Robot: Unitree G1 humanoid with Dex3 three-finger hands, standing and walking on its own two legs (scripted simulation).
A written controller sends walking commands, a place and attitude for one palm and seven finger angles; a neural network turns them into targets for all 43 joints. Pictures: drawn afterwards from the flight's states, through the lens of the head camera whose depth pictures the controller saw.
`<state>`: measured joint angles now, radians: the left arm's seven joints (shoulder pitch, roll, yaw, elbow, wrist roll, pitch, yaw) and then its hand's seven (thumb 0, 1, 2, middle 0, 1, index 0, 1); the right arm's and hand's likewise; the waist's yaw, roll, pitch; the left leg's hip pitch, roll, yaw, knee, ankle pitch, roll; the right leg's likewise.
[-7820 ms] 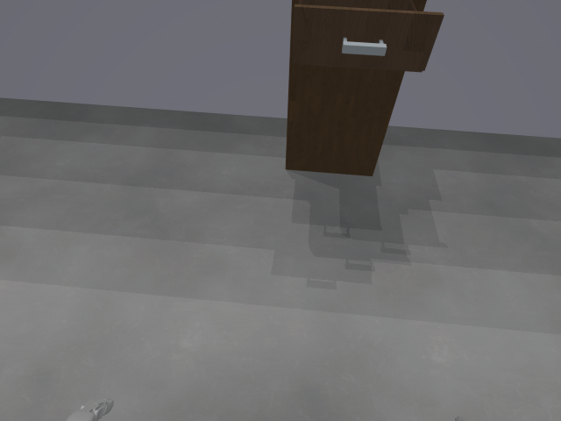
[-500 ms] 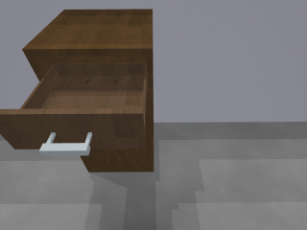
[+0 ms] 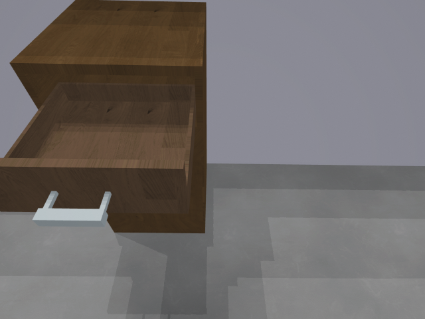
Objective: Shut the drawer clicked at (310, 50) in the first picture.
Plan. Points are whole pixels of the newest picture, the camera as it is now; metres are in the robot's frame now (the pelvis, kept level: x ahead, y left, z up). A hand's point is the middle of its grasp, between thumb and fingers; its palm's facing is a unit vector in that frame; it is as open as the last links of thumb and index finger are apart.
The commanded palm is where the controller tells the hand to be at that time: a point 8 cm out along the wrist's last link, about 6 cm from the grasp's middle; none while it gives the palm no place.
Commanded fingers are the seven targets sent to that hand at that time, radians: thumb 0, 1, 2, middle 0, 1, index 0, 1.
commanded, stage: come to a stop and stand still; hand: left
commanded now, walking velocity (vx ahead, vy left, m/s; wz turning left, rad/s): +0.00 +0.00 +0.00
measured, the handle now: (75, 207) +0.30 +0.29 +0.04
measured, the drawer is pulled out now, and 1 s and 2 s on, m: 0.30 0.30 0.30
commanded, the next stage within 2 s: look again from close up in 0.30 s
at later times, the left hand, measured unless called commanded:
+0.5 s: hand out of the picture +0.02 +0.19 -0.17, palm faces +0.02 -0.98 -0.20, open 7.3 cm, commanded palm none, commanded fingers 0.00 0.90 0.90 -0.20 -0.30 -0.20 -0.30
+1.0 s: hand out of the picture +0.00 +0.18 -0.17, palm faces +0.02 -0.98 -0.18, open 7.3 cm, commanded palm none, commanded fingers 0.00 0.90 0.90 -0.20 -0.30 -0.20 -0.30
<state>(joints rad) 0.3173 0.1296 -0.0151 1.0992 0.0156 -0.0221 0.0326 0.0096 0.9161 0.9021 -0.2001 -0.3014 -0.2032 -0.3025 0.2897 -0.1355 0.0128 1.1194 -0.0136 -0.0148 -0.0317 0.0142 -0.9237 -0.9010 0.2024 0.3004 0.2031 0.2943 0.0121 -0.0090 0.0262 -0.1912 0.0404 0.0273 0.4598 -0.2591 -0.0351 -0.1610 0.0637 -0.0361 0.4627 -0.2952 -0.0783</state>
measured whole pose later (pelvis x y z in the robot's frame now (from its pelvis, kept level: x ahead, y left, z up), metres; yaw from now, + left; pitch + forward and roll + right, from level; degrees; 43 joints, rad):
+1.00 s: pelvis +0.02 +0.02 +0.00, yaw +0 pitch +0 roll +1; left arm 0.31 0.14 -0.01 1.12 0.01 -0.02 0.04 0.00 0.91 0.90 -0.20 -0.30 -0.20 -0.30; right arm 0.28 -0.13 0.02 1.16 -0.01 -0.02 -0.04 0.01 -0.91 -0.90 0.20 0.30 0.20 0.29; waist 0.01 -0.01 0.03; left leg -0.14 0.01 0.04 0.40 -0.26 -0.01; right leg -0.11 0.03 -0.02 0.42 -0.30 -0.05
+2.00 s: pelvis +0.05 +0.04 +0.00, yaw +3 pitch +0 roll +1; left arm 0.29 0.15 -0.01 1.06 0.01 -0.03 0.04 0.01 0.92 0.90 -0.20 -0.30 -0.20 -0.30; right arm 0.31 -0.16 0.02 1.07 -0.02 -0.01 -0.02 0.01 -0.92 -0.90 0.20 0.30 0.20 0.29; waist -0.02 0.05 0.02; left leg -0.22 0.05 0.05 0.51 -0.29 -0.04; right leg -0.19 0.02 -0.03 0.54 -0.35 -0.05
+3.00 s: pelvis +0.06 +0.06 +0.00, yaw +2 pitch +0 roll +1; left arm 0.28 0.17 -0.01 1.10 0.01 -0.01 0.04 0.00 0.91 0.90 -0.20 -0.30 -0.20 -0.30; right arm 0.26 -0.15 0.02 1.15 -0.02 -0.02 -0.03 0.00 -0.91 -0.90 0.20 0.30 0.20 0.29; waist 0.01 -0.01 0.04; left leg -0.14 0.03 0.07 0.42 -0.27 -0.02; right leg -0.12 0.00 -0.01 0.44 -0.32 -0.02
